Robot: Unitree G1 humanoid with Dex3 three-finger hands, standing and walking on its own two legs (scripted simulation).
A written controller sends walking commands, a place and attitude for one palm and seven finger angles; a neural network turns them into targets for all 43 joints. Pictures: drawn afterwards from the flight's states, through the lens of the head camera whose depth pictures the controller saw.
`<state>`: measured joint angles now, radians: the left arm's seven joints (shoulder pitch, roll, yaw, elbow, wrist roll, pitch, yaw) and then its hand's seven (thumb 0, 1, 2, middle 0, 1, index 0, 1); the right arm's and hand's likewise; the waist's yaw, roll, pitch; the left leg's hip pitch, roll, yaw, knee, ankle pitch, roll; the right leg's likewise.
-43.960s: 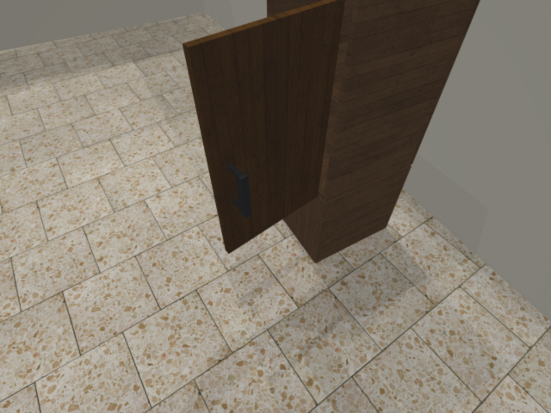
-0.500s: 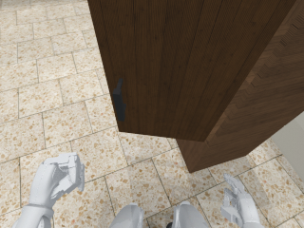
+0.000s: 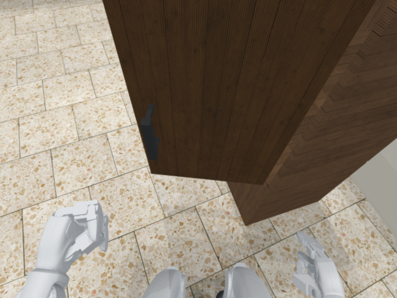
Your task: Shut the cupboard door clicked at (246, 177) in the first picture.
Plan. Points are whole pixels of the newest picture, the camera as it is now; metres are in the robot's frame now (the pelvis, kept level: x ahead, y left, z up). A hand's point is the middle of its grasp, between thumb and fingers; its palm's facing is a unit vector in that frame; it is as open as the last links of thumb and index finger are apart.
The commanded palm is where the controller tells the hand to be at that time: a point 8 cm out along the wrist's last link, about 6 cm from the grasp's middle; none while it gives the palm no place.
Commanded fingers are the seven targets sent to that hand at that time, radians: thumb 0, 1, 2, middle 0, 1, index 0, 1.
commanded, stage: bring the fist close to the handle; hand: left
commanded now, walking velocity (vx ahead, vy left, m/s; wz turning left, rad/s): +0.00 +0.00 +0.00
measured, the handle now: (152, 133) +0.45 +0.14 +0.03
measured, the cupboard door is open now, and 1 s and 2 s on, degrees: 66 66 63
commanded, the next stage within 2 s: push the door shut along its arc in 1.40 s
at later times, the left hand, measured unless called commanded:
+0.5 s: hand (130, 207) +0.27 +0.15 +0.04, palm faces -0.04 -1.00 -0.03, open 3.1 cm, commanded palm +0.26 +0.20 +0.04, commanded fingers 0.00 0.90 0.90 -1.30 -1.50 -1.30 -1.50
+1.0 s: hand (156, 177) +0.34 +0.11 +0.03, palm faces -0.06 -1.00 -0.01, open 3.1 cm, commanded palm +0.32 +0.16 +0.03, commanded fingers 0.00 0.90 0.90 -1.30 -1.50 -1.30 -1.50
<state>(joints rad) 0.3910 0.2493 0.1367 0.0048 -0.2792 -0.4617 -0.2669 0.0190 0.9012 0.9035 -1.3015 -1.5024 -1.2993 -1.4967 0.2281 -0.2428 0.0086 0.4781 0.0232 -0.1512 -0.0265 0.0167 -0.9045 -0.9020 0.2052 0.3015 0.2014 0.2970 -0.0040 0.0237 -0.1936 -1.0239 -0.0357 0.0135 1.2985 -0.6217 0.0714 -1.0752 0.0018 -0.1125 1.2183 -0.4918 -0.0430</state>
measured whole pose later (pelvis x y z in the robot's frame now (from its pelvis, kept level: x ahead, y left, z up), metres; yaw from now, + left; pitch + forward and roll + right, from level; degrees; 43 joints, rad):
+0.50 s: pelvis +0.00 -0.01 +0.00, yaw +0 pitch +20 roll -2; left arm 0.17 0.22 0.09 0.14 -0.22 -0.43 -0.18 0.02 0.90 0.90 -1.30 -1.50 -1.30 -1.50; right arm 0.23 -0.24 0.02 0.50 0.02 -0.11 -0.01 0.02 -0.90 -0.90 0.21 0.30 0.20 0.30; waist -0.02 0.02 -0.19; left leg -1.03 -0.03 0.01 1.29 -0.62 0.05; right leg -1.09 0.01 -0.11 1.22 -0.49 -0.06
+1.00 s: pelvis +0.00 -0.01 +0.00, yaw +0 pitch +22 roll -1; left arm -0.11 0.17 0.04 0.37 -0.16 -0.44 -0.08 0.02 0.90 0.90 -1.30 -1.50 -1.30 -1.50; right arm 0.22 -0.24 0.01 0.54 0.01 -0.06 0.01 0.01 -0.91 -0.90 0.20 0.30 0.20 0.30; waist -0.04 0.02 -0.19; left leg -1.04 -0.04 0.03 1.27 -0.61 0.06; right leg -1.11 0.00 -0.09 1.22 -0.49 -0.06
